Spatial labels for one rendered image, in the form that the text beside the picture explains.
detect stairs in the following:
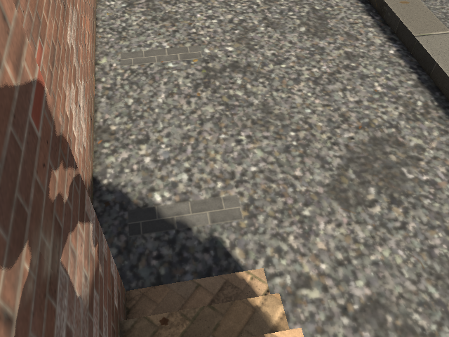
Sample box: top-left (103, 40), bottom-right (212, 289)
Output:
top-left (120, 268), bottom-right (304, 337)

